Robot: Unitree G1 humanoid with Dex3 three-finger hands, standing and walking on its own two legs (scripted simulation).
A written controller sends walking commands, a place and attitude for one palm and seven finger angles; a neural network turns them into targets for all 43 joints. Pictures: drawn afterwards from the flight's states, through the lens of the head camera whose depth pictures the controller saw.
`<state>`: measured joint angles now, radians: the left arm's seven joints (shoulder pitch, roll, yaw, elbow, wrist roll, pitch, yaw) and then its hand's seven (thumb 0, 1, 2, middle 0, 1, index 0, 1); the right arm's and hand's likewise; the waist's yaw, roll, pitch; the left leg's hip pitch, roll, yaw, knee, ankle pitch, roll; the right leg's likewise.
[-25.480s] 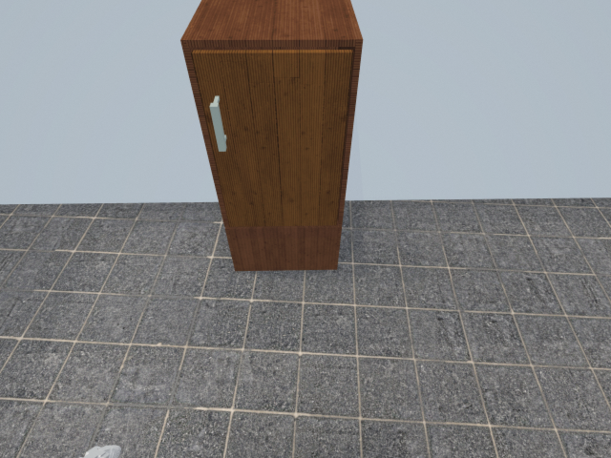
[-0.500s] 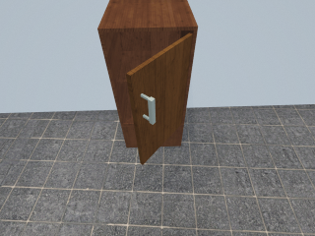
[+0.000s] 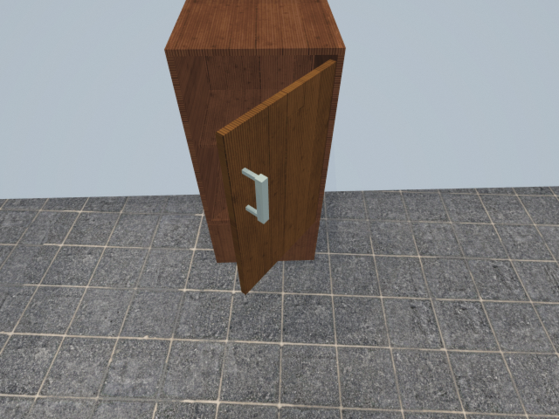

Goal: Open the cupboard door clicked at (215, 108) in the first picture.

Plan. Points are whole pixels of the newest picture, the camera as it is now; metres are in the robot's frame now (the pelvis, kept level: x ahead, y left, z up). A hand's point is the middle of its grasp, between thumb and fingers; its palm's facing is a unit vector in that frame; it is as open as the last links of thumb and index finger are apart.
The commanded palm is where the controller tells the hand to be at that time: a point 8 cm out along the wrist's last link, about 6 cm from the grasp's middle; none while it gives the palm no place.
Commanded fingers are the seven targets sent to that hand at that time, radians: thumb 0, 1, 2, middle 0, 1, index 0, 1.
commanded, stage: look to check the result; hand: left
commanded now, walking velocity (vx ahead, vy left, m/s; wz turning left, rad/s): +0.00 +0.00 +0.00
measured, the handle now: (255, 196) +0.56 +0.08 -0.05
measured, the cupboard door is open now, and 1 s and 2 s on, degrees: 49 49 49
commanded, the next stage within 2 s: walk to a spot facing it in 0.44 s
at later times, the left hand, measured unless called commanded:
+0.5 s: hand out of the picture -0.01 +0.16 -0.18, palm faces +0.04 -0.98 -0.18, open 7.4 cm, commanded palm none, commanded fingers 0.00 0.90 0.90 -0.20 -0.30 -0.20 -0.30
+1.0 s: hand out of the picture +0.06 +0.20 -0.18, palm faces -0.12 -0.97 -0.22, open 7.4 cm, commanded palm none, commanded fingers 0.00 0.90 0.90 -0.20 -0.30 -0.20 -0.30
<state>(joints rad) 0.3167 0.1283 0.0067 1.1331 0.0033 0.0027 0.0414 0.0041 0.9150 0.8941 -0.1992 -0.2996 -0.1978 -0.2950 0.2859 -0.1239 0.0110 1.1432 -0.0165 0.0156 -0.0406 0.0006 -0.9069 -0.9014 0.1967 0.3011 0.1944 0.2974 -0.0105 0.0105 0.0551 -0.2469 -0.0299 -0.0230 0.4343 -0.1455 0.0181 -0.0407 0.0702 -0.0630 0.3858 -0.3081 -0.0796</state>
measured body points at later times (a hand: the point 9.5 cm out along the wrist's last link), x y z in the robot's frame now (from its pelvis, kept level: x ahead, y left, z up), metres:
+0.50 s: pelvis +0.01 +0.00 +0.00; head +0.02 -0.01 +0.45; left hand -0.01 +0.21 -0.16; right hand +0.00 -0.22 -0.16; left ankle +0.06 +0.11 -0.74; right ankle -0.06 -0.06 -0.74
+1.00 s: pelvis +0.01 +0.01 -0.01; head +0.05 +0.01 +0.44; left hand +0.07 +0.25 -0.17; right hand +0.00 -0.24 -0.16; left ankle +0.06 +0.11 -0.74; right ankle -0.07 -0.06 -0.71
